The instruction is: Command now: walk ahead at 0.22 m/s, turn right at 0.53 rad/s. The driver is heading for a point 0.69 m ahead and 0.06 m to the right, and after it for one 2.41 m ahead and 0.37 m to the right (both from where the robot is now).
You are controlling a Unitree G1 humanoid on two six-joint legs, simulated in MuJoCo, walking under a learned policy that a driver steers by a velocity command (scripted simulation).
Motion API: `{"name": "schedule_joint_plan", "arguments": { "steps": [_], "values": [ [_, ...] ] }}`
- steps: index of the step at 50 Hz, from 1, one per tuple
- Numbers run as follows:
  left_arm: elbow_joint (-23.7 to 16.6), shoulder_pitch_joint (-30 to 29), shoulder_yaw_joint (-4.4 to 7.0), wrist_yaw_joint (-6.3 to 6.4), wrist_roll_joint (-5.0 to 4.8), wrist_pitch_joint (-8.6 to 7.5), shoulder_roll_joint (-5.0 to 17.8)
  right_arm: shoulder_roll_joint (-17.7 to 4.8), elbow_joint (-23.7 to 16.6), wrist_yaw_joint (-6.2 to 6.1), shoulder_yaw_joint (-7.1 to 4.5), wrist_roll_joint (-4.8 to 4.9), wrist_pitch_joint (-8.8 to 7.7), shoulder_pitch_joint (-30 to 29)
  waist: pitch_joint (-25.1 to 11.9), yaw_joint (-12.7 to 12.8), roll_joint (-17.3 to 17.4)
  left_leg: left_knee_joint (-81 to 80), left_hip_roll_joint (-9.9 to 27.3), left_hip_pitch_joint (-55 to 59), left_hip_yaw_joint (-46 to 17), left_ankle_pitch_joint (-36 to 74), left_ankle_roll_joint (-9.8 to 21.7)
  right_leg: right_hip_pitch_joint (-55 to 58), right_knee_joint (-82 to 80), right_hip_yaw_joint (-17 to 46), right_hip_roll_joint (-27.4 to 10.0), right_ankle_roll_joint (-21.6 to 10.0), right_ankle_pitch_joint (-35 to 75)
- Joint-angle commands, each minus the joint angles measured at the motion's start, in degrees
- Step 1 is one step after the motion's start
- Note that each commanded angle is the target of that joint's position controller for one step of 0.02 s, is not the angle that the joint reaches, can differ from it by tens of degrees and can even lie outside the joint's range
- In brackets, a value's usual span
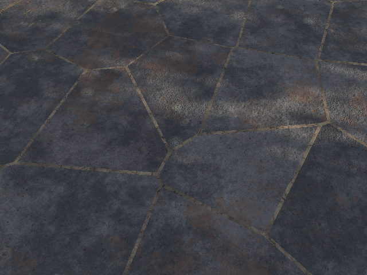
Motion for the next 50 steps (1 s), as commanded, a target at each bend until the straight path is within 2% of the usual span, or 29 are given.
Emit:
{"name": "schedule_joint_plan", "arguments": {
  "steps": [1, 3, 5, 10, 11, 13, 14, 15, 16, 17, 18, 19, 21, 23, 26, 29, 32, 34, 36, 37, 38, 39, 40, 41, 42, 43, 44, 46, 50],
  "values": [
    [-5.3, -0.8, 1.93, 1.29, 0.28, 0.04, 7.3, -5.5, -4.1, -0.11, -1.83, -0.36, -0.22, 1.7, -7.9, -1.9, -7.1, -7.5, 2.0, -5.0, -1.6, 5.7, 0.0, 9.5, -17.0, 22.0, -12.3, -9.4, -17.9],
    [-5.9, 0.2, 2.38, 2.23, 0.64, -0.25, 8.2, -4.3, -4.0, -0.19, -1.49, -0.18, -1.02, 1.6, -8.3, -1.4, -8.0, -14.4, 1.2, -2.9, -1.4, 6.7, -0.8, 8.8, -17.2, 21.1, -11.6, -9.6, -17.1],
    [-6.1, 1.2, 2.76, 2.86, 0.16, -0.35, 9.2, -3.5, -4.2, -0.11, -1.11, -0.11, -1.83, 0.4, -8.9, -0.6, -8.3, -20.3, 0.6, -1.1, -1.4, 8.5, -1.5, 8.9, -16.4, 21.1, -11.4, -9.1, -17.4],
    [-6.8, 3.0, 2.95, 2.69, -0.20, 0.38, 9.8, -4.5, -4.8, 0.87, -1.43, 0.96, -3.61, -0.9, -8.0, 0.5, -10.1, -30.3, -1.4, 3.8, -1.0, 9.0, -0.9, 7.8, -14.7, 25.2, -11.4, -8.3, -23.2],
    [-6.9, 3.1, 2.87, 2.60, -0.26, 0.58, 9.7, -4.6, -4.9, 1.06, -1.53, 1.19, -4.03, -0.6, -7.5, 0.1, -10.2, -32.4, -1.7, 5.7, -0.9, 9.1, -0.4, 7.0, -14.1, 26.0, -11.2, -8.1, -24.2],
    [-7.5, 1.5, 2.38, 2.54, -0.42, 1.07, 8.5, -4.3, -3.8, 1.30, -1.90, 1.50, -4.85, 3.1, -6.6, -2.8, -9.5, -40.5, -1.6, 14.2, -0.2, 13.4, 1.1, 2.8, -11.5, 26.2, -9.3, -6.3, -26.9],
    [-7.9, 0.9, 1.89, 2.52, -0.32, 1.16, 7.0, -5.2, -2.8, 1.12, -2.45, 1.44, -5.03, 6.4, -6.4, -4.6, -8.2, -43.7, 0.4, 20.8, -0.9, 13.8, 2.0, -1.5, -8.0, 24.9, -7.2, -4.3, -27.8],
    [-8.8, -0.4, 0.79, 2.48, -0.27, 0.97, 3.2, -8.3, -1.6, 0.56, -3.40, 0.72, -5.10, 12.9, -7.8, -7.0, -2.6, -47.6, 9.8, 29.9, -9.9, 7.1, 4.8, -10.2, 4.3, 19.6, -3.4, -0.7, -29.0],
    [-10.7, -0.6, -0.11, 2.37, -0.74, 0.28, 0.0, -12.7, -1.3, 0.58, -4.08, -1.05, -4.66, 15.5, -6.4, -6.1, 9.8, -54.5, 20.4, 33.8, -28.4, -8.6, 9.6, -22.1, 19.3, 9.0, 3.6, 1.2, -26.0],
    [-12.4, -1.5, 0.74, 1.94, -0.71, -0.67, 4.2, -13.1, -1.5, 1.01, -4.52, -1.69, -4.99, 13.5, -1.4, -4.1, 12.5, -56.7, 25.2, 29.3, -37.3, -16.7, 13.8, -28.9, 27.9, 9.7, -1.9, 1.4, -22.8],
    [-10.9, -0.3, 1.38, 1.63, -0.43, -0.97, 6.6, -9.1, -2.3, 0.83, -3.52, -0.48, -5.15, 11.3, 0.7, -3.6, 9.4, -56.6, 22.6, 28.5, -33.0, -15.9, 13.5, -30.1, 31.4, 10.2, -3.3, 2.1, -18.2],
    [-9.1, 1.5, 1.60, 1.44, -0.07, -1.05, 6.5, -6.8, -2.4, 0.77, -2.80, 0.15, -5.10, 10.5, 0.7, -3.0, 7.3, -56.3, 19.2, 28.6, -27.1, -10.3, 11.6, -29.0, 33.0, 9.7, -3.5, 2.9, -14.3],
    [-8.3, 1.2, 1.35, 0.98, 0.14, -1.60, 4.9, -6.1, -1.8, 0.81, -2.21, -0.16, -4.99, 10.5, 1.0, -2.9, 5.9, -57.2, 15.8, 26.5, -18.6, 1.5, 10.1, -26.6, 33.9, 8.8, -4.5, 3.7, -7.7],
    [-8.2, -0.6, 0.95, 0.73, 0.07, -1.95, 3.5, -5.8, -0.6, 0.99, -1.95, -0.59, -5.26, 12.2, 0.9, -3.4, 5.1, -58.0, 14.0, 24.9, -12.4, 11.1, 10.3, -24.5, 33.1, 7.1, -4.5, 4.5, -2.5],
    [-9.2, -4.3, 0.24, 0.42, 0.26, -2.14, 2.1, -5.9, 1.2, 1.00, -1.66, 0.09, -4.85, 13.7, 1.0, -4.2, 5.4, -58.5, 12.8, 25.1, -6.9, 19.8, 10.6, -22.2, 25.2, 3.4, -6.2, 5.6, 2.8],
    [-10.6, -10.4, -0.76, -0.53, 0.02, -2.65, 0.1, -6.9, 3.1, 1.00, -1.51, 0.77, -4.20, 16.3, 2.0, -6.7, 6.2, -58.2, 12.1, 24.5, -3.2, 24.2, 10.2, -16.8, 14.5, -0.5, -6.8, 5.8, 6.9],
    [-11.6, -14.0, -0.87, -1.55, -0.74, -3.10, 0.2, -8.7, 4.5, 1.25, -1.62, 1.33, -3.57, 18.7, 3.2, -7.8, 6.4, -57.6, 13.6, 25.8, -2.7, 25.7, 10.4, -12.2, 7.3, -2.9, -5.6, 4.9, 4.4],
    [-12.2, -14.8, -0.66, -2.00, -0.95, -3.38, 1.1, -9.4, 5.6, 1.33, -1.76, 1.88, -3.02, 19.5, 3.7, -7.1, 7.3, -56.0, 15.4, 28.4, -3.1, 30.3, 10.3, -9.9, 3.7, -3.4, -4.9, 3.0, 1.0],
    [-11.2, -9.8, 0.48, -1.92, -0.63, -3.57, 3.4, -10.7, 6.2, 1.01, -2.09, 2.19, -2.49, 18.7, 0.3, -2.8, 8.2, -49.3, 15.6, 30.3, -1.5, 48.8, 9.0, -0.4, 0.1, -4.8, -2.5, 0.3, -0.7],
    [-8.7, -1.6, 1.74, -1.47, -0.39, -3.45, 5.6, -10.6, 6.3, 0.77, -1.98, 2.27, -2.30, 18.2, -5.0, 1.8, 7.1, -40.4, 13.6, 28.9, 1.3, 58.5, 7.8, 11.2, -2.3, -5.8, -0.9, -1.7, 1.9],
    [-6.2, 8.5, 2.98, -0.62, 0.00, -3.10, 8.4, -9.5, 5.4, 0.55, -1.47, 1.63, -2.60, 17.3, -12.0, 6.5, 5.6, -27.6, 11.6, 19.0, 3.0, 52.9, 5.8, 28.6, 0.0, -0.9, -5.5, -4.2, 3.7],
    [-4.8, 16.3, 4.18, 0.11, 1.44, -2.73, 14.9, -3.0, 2.5, 0.86, 0.70, 0.31, -3.71, 20.5, -22.2, 6.4, -9.1, -3.8, 3.5, -4.6, 5.0, 23.1, 1.9, 52.5, -0.3, 24.6, -22.4, -12.0, -1.3],
    [-4.0, 17.5, 3.25, 0.08, 0.86, -2.58, 12.1, -3.6, 3.6, 1.27, 0.82, 0.87, -5.26, 21.1, -29.0, 6.2, -14.9, 6.6, -0.1, -11.4, -4.1, -5.0, 1.7, 53.1, -9.5, 42.5, -27.8, -15.8, -6.4],
    [-3.8, 13.4, 1.98, 0.03, 0.78, -2.59, 8.7, -7.9, 2.2, 1.60, -0.69, 2.84, -5.64, 16.5, -18.7, 5.6, -11.3, 10.1, 3.5, -17.0, -4.7, -2.0, 2.1, 45.5, -10.5, 33.3, -25.7, -12.8, -7.3],
    [-3.8, 9.8, 1.29, 0.08, 0.49, -2.63, 6.5, -7.7, 1.4, 1.60, -0.53, 3.14, -5.59, 12.4, -11.8, 4.2, -8.2, 8.2, 5.9, -16.7, -2.9, 2.7, 2.6, 36.5, -11.5, 23.9, -22.9, -10.5, -4.4],
    [-3.6, 6.2, 0.73, -0.16, 0.65, -2.86, 4.8, -6.7, 1.4, 1.38, -0.58, 2.26, -5.20, 10.8, -7.3, 2.1, -5.0, 4.7, 7.6, -14.8, -2.2, 6.7, 2.4, 28.4, -13.8, 18.3, -20.1, -9.1, -1.6],
    [-3.5, 3.8, 0.38, -0.38, 1.07, -3.41, 3.3, -6.2, 1.8, 1.26, -0.90, 1.67, -4.33, 11.6, -5.1, -0.1, -6.2, 2.1, 9.0, -11.4, -2.8, 9.7, 2.2, 22.7, -16.1, 14.1, -18.1, -8.1, 0.9],
    [-2.3, 2.0, 0.68, -0.52, 1.24, -4.57, 3.1, -3.3, 2.9, 1.27, -0.50, 1.89, -2.56, 14.2, -3.5, -2.4, -6.9, 0.9, 9.1, -7.2, -3.2, 12.6, 1.5, 16.4, -20.0, 9.1, -17.3, -8.2, 3.9],
    [0.7, 3.1, 1.30, 0.15, 1.80, -5.70, 4.4, -3.0, 0.9, 0.95, -0.71, 1.49, -1.72, 9.5, 0.1, -2.4, -4.5, -6.7, 8.1, -12.3, -5.7, 21.8, 0.3, 15.7, -22.1, 1.0, -17.0, -7.5, 12.3]
  ]
}}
